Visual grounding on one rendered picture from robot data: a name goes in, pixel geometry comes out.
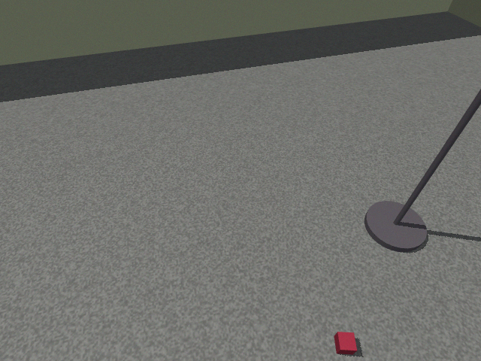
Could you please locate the floor lamp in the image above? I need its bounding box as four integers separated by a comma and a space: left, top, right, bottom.
365, 90, 481, 252

